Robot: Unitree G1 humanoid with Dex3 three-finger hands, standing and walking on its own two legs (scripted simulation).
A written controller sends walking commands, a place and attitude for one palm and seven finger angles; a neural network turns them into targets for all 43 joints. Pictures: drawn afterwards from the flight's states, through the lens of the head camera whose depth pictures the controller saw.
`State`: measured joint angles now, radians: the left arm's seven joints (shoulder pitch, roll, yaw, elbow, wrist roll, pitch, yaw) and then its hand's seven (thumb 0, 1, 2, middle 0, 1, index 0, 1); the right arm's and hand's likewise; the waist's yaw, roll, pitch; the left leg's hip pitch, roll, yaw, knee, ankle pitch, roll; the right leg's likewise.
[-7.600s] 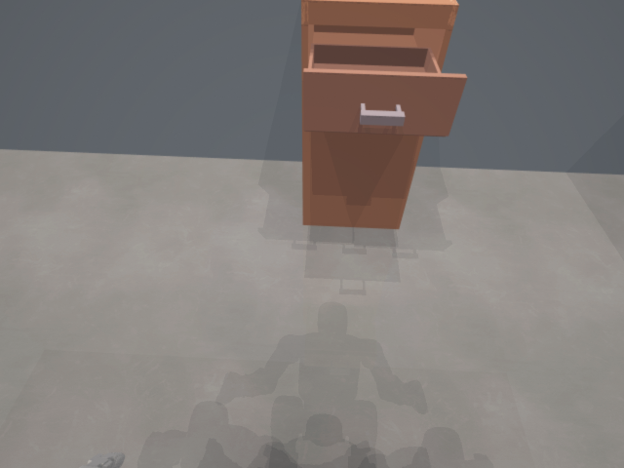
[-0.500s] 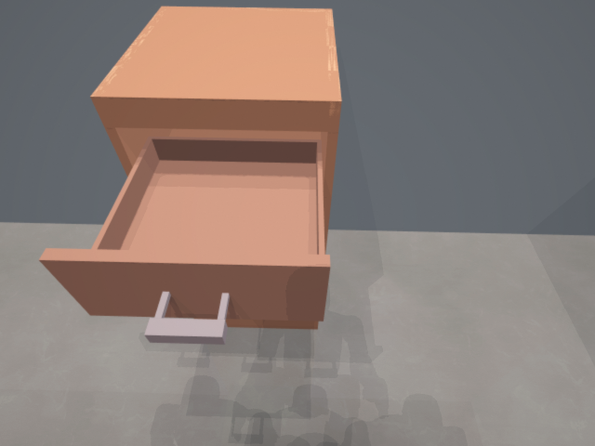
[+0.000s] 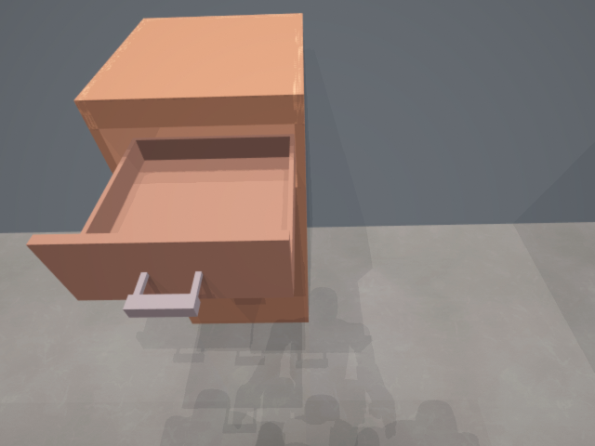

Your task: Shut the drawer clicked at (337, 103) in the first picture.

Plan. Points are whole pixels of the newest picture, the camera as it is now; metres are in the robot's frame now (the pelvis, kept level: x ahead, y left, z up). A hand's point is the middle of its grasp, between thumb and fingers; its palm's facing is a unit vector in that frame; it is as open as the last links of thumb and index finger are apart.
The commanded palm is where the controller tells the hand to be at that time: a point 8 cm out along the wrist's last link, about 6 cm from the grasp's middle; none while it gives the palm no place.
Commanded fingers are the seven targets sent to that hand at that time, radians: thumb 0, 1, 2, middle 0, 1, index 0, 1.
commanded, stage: come to a stop and stand still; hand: left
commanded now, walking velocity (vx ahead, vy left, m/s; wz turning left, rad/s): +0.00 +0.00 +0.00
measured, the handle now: (166, 292) +0.34 +0.23 +0.00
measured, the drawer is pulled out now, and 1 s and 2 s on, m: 0.30 0.30 0.30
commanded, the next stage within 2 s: look again from close up in 0.38 s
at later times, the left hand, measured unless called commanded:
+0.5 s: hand out of the picture -0.05 +0.16 -0.17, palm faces +0.05 -0.99 -0.15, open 7.4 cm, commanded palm none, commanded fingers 0.00 0.90 0.90 -0.20 -0.30 -0.20 -0.30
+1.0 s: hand out of the picture -0.04 +0.25 -0.17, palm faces +0.03 -0.98 -0.19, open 7.4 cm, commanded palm none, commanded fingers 0.00 0.90 0.90 -0.20 -0.30 -0.20 -0.30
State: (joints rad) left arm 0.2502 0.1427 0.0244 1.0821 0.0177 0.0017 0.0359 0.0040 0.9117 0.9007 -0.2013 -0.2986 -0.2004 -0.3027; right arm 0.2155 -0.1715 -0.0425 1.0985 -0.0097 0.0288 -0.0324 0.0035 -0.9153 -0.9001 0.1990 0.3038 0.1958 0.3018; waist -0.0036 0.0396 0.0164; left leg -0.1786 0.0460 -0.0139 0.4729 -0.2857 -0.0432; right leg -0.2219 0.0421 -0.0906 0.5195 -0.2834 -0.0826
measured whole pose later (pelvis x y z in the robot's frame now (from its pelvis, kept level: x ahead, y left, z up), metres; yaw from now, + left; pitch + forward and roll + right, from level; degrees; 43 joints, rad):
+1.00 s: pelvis -0.03 +0.08 +0.00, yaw -1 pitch -1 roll +0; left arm 0.36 0.15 0.01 1.05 0.03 0.00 0.03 0.00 0.91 0.90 -0.20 -0.30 -0.20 -0.30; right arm 0.33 -0.14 0.00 1.05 -0.02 0.00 -0.01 0.02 -0.93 -0.90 0.20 0.30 0.20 0.30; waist 0.01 0.00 -0.01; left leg -0.23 -0.07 0.05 0.46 -0.22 0.07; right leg -0.27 -0.06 -0.02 0.48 -0.20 0.02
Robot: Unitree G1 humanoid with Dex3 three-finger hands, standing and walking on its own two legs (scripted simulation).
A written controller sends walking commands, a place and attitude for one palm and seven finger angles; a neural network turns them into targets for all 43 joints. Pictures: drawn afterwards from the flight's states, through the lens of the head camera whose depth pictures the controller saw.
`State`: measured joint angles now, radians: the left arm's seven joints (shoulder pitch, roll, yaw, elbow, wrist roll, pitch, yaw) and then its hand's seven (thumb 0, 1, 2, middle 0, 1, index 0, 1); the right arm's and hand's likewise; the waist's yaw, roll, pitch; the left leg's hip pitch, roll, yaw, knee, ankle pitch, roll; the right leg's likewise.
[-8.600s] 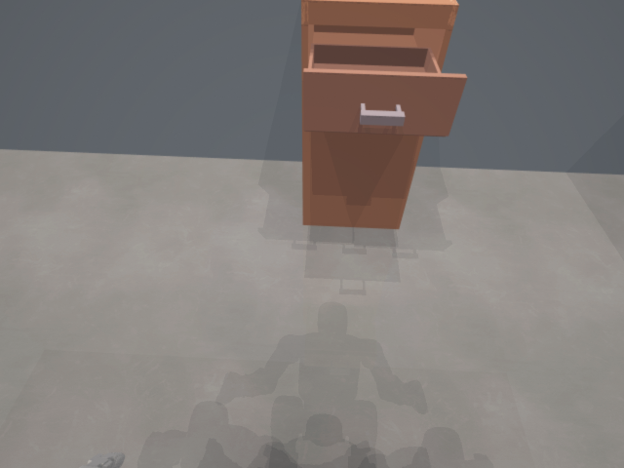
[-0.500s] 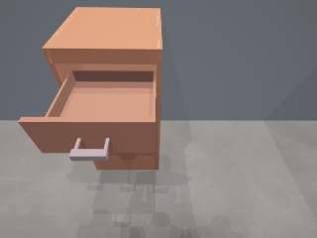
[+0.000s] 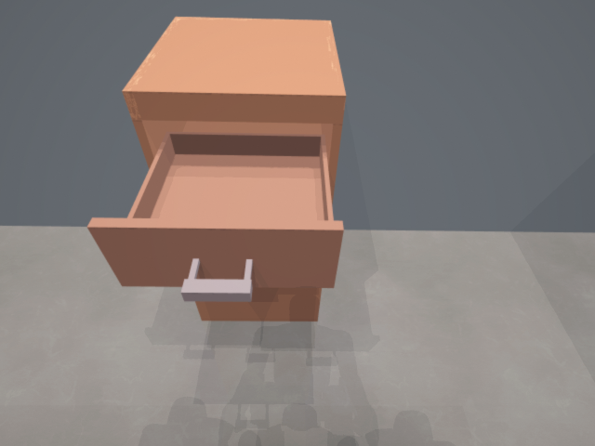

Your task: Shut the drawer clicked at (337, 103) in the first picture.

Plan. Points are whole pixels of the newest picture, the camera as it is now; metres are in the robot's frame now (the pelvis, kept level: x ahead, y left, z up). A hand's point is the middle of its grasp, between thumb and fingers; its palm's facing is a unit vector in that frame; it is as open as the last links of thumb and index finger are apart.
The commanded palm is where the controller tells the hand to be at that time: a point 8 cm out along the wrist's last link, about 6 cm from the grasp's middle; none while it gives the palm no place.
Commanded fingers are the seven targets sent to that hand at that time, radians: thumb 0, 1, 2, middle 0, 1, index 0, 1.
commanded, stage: shuffle to correct the standing spot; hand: left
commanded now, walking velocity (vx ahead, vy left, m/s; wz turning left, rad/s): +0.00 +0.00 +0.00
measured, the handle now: (220, 277) +0.37 +0.15 -0.01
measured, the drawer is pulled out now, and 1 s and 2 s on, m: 0.30 0.30 0.30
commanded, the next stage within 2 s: come to a stop and stand still in 0.30 s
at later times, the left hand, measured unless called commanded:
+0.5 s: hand out of the picture +0.04 +0.11 -0.18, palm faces +0.05 -0.99 -0.14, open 7.4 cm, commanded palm none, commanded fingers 0.00 0.90 0.90 -0.20 -0.30 -0.20 -0.30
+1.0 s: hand out of the picture +0.05 +0.18 -0.17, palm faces +0.05 -0.96 -0.28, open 7.4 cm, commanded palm none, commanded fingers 0.00 0.90 0.90 -0.20 -0.30 -0.20 -0.30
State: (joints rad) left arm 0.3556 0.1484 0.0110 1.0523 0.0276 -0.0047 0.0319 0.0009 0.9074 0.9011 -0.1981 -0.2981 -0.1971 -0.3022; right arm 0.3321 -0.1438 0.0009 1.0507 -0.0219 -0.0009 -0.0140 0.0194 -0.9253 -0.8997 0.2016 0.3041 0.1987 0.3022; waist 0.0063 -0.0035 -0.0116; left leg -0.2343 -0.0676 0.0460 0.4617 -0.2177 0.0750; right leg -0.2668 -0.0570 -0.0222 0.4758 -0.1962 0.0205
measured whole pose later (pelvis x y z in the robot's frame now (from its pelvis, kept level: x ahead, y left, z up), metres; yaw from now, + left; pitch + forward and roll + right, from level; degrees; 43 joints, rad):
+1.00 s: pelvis +0.02 -0.02 -0.01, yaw +1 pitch -2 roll +0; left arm 0.27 0.18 0.00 1.00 0.02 0.02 0.05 0.00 0.91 0.90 -0.20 -0.30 -0.20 -0.30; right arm 0.22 -0.19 -0.01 0.94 -0.01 0.00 -0.02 0.00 -0.93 -0.90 0.20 0.30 0.20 0.30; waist 0.02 0.05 0.04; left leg -0.22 -0.03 0.09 0.57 -0.32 0.06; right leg -0.25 -0.04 -0.04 0.58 -0.30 0.00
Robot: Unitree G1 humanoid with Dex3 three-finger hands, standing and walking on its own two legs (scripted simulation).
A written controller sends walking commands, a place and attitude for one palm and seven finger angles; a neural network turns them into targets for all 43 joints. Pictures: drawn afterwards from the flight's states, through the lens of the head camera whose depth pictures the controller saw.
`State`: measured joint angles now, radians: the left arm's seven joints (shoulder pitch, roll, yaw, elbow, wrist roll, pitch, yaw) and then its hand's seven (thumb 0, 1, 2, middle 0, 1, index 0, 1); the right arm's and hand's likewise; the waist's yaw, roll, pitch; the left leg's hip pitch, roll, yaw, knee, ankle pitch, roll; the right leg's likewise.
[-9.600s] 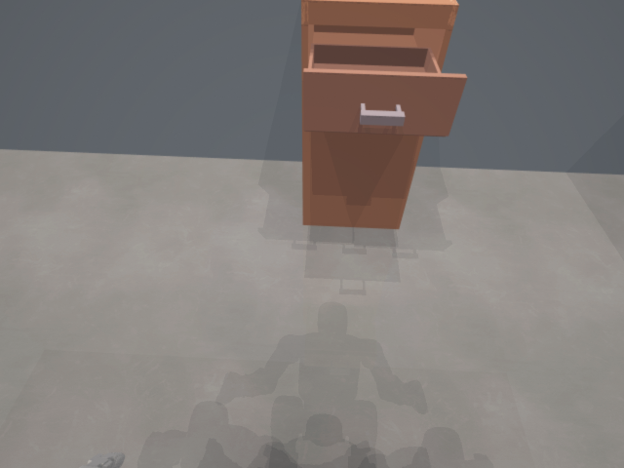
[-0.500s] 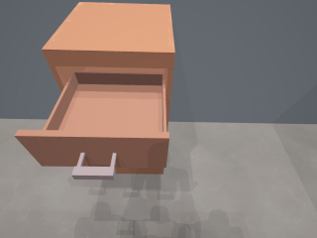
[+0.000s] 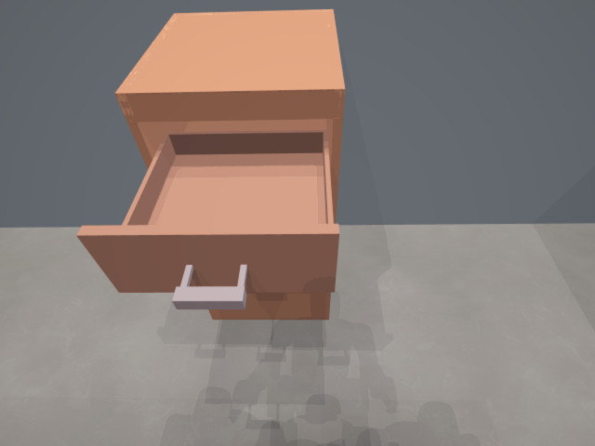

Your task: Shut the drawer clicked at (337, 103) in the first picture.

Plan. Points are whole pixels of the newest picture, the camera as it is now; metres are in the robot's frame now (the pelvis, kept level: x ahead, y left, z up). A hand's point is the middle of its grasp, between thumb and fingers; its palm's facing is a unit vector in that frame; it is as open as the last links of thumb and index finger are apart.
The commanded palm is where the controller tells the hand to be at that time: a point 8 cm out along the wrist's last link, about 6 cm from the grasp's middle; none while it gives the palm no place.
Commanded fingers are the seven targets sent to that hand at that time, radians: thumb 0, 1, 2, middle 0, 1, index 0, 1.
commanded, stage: come to a stop and stand still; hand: left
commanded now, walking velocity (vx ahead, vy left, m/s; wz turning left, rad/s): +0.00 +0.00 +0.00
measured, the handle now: (213, 284) +0.35 +0.17 +0.00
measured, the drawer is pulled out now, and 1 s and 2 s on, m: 0.30 0.30 0.30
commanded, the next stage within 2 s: look again from close up in 1.34 s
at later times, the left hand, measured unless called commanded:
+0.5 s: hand out of the picture -0.01 +0.14 -0.15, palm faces -0.01 -0.98 -0.21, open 7.4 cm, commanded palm none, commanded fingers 0.00 0.90 0.90 -0.20 -0.30 -0.20 -0.30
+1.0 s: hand out of the picture +0.05 +0.11 -0.16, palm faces +0.03 -0.97 -0.24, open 7.3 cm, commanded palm none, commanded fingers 0.00 0.90 0.90 -0.20 -0.30 -0.20 -0.30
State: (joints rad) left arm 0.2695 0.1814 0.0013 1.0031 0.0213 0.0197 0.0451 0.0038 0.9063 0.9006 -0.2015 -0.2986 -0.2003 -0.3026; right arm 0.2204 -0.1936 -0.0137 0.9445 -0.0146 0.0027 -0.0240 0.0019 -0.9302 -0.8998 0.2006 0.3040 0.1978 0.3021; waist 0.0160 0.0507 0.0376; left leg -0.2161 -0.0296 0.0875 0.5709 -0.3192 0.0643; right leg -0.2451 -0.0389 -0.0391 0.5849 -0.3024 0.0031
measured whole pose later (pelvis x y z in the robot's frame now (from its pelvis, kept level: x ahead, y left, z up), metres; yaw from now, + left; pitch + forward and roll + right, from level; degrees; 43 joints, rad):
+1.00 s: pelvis +0.04 -0.07 +0.01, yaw +1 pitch +0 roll +1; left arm 0.26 0.16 -0.02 1.11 0.01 -0.02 0.03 0.01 0.92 0.90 -0.20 -0.30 -0.20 -0.30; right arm 0.26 -0.17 0.02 1.12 -0.01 -0.01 -0.03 0.01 -0.92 -0.90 0.20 0.30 0.20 0.30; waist 0.00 0.03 0.03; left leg -0.11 0.03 0.05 0.39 -0.27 -0.04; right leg -0.16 0.05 -0.04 0.45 -0.29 -0.08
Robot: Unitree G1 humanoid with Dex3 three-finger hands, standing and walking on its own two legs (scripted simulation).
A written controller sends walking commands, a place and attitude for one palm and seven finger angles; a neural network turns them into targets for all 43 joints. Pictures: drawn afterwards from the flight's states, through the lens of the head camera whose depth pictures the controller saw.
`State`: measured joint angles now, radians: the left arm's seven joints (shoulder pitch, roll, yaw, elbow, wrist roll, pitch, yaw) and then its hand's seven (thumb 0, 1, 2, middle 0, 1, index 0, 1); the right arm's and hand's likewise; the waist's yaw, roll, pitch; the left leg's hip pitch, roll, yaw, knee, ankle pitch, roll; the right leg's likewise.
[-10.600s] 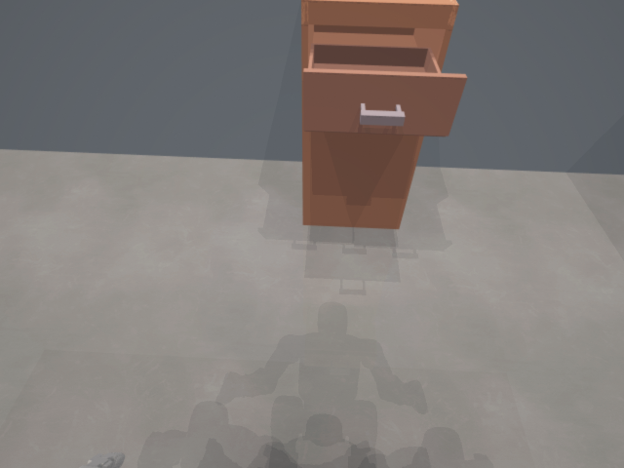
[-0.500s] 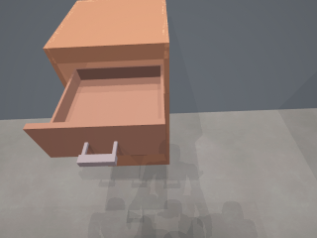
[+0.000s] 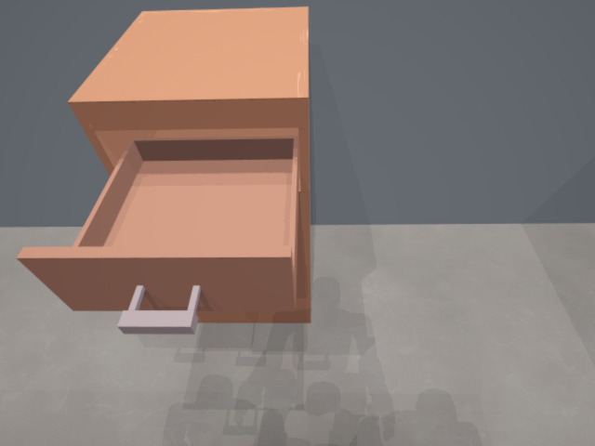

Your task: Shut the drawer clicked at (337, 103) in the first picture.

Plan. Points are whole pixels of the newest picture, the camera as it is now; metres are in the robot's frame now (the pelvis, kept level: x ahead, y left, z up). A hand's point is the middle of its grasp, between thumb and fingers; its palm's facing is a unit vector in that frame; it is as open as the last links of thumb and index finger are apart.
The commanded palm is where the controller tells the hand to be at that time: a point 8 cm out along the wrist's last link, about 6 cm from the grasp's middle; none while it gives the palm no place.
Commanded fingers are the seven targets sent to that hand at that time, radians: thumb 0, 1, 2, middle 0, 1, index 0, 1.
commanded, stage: come to a stop and stand still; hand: left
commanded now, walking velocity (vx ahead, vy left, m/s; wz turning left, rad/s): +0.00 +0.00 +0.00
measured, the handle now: (163, 307) +0.31 +0.23 -0.01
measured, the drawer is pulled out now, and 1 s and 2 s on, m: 0.30 0.30 0.29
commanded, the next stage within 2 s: look again from close up in 0.34 s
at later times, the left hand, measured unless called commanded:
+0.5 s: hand out of the picture -0.02 +0.16 -0.17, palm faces +0.03 -0.98 -0.19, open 7.4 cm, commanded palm none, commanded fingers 0.00 0.90 0.90 -0.20 -0.30 -0.20 -0.30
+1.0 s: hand out of the picture -0.03 +0.17 -0.17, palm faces +0.03 -0.98 -0.17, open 7.4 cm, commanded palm none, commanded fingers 0.00 0.90 0.90 -0.20 -0.30 -0.20 -0.30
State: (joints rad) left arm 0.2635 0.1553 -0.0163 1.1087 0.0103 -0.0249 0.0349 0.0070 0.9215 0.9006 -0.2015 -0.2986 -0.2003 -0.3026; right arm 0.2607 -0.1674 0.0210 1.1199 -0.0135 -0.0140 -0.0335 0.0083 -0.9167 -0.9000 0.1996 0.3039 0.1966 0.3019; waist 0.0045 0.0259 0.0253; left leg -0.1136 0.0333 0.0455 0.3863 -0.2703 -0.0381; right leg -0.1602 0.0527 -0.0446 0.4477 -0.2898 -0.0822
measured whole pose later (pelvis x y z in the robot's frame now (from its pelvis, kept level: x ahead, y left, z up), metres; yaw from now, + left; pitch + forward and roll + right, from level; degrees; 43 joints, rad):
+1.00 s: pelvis -0.01 +0.01 +0.00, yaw +0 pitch +0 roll +1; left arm 0.32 0.12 -0.01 1.13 0.01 -0.02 0.03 0.00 0.91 0.90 -0.20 -0.30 -0.20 -0.30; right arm 0.32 -0.11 0.02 1.15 -0.01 -0.02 -0.04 0.00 -0.91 -0.90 0.20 0.30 0.20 0.30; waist 0.01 0.00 0.03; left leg -0.12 0.03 0.05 0.38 -0.26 -0.03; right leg -0.15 0.05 -0.04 0.42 -0.26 -0.07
